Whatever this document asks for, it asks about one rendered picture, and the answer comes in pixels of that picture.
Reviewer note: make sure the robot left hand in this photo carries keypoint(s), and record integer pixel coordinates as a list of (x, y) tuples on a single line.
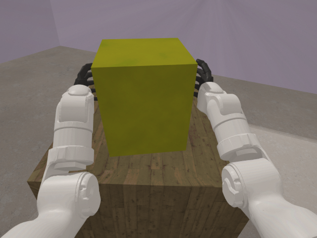
[(82, 77)]

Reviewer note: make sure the carton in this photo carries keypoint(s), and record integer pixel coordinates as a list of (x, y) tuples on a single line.
[(145, 90)]

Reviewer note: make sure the right robot forearm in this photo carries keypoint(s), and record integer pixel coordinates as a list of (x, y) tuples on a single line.
[(235, 139)]

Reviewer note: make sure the robot right upper arm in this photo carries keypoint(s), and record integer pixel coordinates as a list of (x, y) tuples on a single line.
[(255, 187)]

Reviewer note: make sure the pedestal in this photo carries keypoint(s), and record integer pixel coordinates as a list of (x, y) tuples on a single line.
[(158, 195)]

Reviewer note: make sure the robot right hand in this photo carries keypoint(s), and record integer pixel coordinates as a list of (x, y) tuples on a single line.
[(205, 74)]

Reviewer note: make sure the robot left upper arm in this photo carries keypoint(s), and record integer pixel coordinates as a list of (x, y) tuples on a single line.
[(65, 202)]

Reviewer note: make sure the left robot forearm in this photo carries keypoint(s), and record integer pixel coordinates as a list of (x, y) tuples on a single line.
[(72, 143)]

